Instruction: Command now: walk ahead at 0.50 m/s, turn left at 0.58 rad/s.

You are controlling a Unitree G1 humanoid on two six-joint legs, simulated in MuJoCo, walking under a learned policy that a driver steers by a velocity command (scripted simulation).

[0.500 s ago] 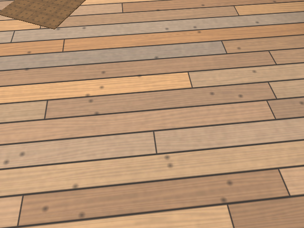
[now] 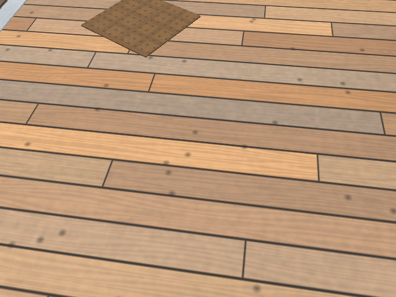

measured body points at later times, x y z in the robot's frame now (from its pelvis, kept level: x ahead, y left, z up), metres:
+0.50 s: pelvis +0.25 +0.06 +0.00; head +0.28 +0.07 +0.45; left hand +0.19 +0.30 -0.15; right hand +0.45 -0.15 -0.11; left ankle +0.29 +0.13 -0.74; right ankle +0.14 -0.10 -0.65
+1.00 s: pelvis +0.52 +0.04 -0.02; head +0.55 +0.03 +0.43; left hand +0.70 +0.27 -0.13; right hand +0.50 -0.22 -0.16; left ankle +0.35 +0.16 -0.64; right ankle +0.58 -0.02 -0.74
